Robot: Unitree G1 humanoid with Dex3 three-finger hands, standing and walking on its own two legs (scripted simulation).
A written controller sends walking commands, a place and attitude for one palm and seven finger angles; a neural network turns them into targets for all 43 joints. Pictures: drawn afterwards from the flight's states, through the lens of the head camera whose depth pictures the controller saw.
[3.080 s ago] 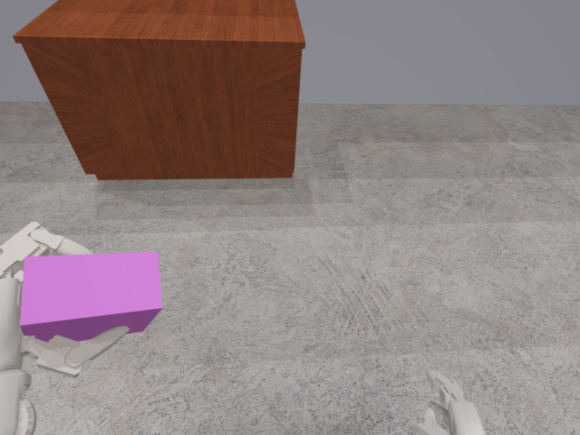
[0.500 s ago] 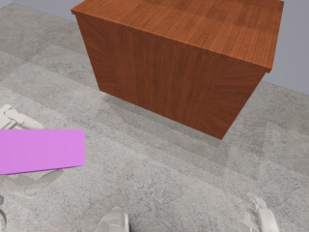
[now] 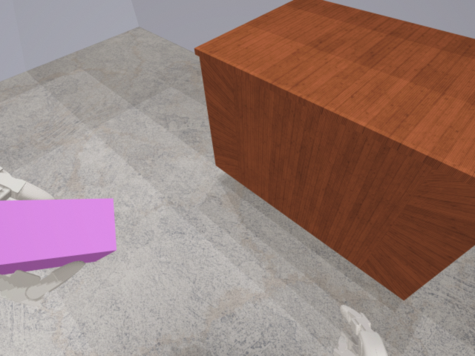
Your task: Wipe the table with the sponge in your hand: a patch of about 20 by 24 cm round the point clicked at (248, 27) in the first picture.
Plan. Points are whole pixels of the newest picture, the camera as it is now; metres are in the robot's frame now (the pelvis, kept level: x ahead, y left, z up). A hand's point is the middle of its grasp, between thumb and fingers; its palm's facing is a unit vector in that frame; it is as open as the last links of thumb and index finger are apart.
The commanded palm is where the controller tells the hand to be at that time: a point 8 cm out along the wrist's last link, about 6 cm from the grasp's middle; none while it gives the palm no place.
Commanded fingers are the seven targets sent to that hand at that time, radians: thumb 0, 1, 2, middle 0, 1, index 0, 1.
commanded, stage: walk to a spot facing it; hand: left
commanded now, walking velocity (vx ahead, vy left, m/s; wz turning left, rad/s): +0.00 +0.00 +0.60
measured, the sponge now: (69, 235) +0.21 +0.22 +0.18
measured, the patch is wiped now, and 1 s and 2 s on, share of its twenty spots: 0.00 0.00 0.00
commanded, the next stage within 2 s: none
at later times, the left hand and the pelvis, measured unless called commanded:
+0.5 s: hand (4, 245) +0.19 +0.29 +0.18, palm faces +0.59 -0.68 -0.44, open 10.3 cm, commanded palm +0.11 +0.31 +0.19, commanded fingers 0.00 0.10 1.30 -1.20 -1.60 -1.20 -1.60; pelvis +0.04 -0.01 +0.00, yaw +16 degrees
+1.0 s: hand out of the picture +0.05 +0.21 +0.16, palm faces +0.78 -0.46 -0.42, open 10.4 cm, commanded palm -0.02 +0.22 +0.19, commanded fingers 0.00 0.10 1.30 -1.20 -1.60 -1.20 -1.60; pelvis +0.01 -0.10 +0.02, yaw +35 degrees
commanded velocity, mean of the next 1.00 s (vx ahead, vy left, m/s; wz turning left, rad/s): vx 0.00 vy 0.00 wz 0.60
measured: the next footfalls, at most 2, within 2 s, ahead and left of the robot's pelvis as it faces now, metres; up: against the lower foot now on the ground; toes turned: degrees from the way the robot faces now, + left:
left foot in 0.40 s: +0.08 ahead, +0.12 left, +0.00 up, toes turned +22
right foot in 0.80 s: +0.09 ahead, -0.14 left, +0.00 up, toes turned +23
